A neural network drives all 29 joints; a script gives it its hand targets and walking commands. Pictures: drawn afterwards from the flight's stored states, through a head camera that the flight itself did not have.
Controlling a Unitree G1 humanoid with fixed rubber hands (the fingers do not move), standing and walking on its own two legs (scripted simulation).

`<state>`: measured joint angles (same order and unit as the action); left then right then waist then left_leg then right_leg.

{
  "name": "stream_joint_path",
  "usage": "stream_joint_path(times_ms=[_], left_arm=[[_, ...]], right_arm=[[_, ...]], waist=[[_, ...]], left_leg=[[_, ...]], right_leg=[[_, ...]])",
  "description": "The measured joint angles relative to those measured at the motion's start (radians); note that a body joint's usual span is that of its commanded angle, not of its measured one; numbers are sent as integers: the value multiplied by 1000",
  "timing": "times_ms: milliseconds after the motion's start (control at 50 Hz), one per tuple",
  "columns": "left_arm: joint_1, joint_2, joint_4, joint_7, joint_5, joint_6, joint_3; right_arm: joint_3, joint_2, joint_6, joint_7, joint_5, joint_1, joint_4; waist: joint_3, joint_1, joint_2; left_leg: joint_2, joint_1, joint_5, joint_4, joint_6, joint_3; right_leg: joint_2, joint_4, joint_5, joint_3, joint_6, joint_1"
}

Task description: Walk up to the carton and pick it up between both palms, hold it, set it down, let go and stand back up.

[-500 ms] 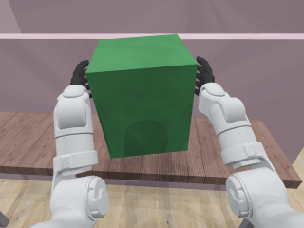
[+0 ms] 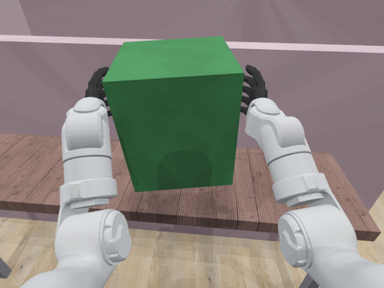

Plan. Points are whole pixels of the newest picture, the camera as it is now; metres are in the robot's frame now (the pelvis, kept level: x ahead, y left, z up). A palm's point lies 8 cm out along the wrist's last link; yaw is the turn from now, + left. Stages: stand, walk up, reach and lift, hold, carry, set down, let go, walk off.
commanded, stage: hold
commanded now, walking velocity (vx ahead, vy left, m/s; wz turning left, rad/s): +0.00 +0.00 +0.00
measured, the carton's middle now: (178, 114) +0.42 +0.00 +0.24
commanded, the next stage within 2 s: none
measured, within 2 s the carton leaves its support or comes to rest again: neither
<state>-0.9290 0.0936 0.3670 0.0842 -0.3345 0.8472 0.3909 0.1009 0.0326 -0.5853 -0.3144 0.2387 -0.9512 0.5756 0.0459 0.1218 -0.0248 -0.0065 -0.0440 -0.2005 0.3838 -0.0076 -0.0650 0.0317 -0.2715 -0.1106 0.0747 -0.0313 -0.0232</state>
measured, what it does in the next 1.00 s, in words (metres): stands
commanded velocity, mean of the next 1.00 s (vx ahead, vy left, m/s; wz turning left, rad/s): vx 0.00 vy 0.00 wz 0.00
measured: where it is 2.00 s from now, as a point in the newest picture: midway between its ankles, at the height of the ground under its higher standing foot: outside the picture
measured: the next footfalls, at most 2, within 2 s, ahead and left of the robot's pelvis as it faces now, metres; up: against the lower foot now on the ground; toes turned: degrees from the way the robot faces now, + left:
none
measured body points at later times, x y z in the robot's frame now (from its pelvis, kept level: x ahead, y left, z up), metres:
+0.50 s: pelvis +0.01 +0.00 +0.00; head -0.07 +0.02 +0.44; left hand +0.39 +0.15 +0.28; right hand +0.38 -0.15 +0.28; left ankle +0.02 +0.12 -0.75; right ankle +0.04 -0.10 -0.75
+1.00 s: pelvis +0.00 +0.00 +0.00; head -0.07 +0.02 +0.44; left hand +0.40 +0.14 +0.28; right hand +0.37 -0.16 +0.27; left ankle +0.02 +0.12 -0.75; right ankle +0.04 -0.10 -0.75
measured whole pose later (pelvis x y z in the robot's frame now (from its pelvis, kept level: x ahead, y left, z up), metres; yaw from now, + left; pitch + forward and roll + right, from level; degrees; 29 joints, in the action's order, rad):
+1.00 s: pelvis +0.00 +0.00 +0.00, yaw -1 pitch -7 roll -1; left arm -0.91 0.07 0.35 0.04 -0.31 0.86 0.37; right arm 0.04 0.08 -0.58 -0.31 0.28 -0.92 0.58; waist 0.06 0.13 -0.02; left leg -0.01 -0.05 -0.19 0.37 -0.01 -0.05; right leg 0.04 -0.27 -0.11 0.05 -0.03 -0.04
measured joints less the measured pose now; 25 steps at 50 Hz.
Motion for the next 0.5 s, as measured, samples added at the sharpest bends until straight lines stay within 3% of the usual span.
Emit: stream_joint_path(times_ms=[320,500], left_arm=[[28,-44,-32,-20,-23,29,-2],[52,-36,-92,-28,8,32,-16]], right_arm=[[-30,40,-16,22,29,12,10],[-44,37,-2,11,40,32,-38]], waist=[[-4,-2,20],[-5,-4,20]], left_leg=[[2,31,-12,-6,11,25],[-1,20,-10,-2,5,15]], right_leg=[[-2,-6,-11,-28,10,19],[2,-4,-9,-19,4,14]])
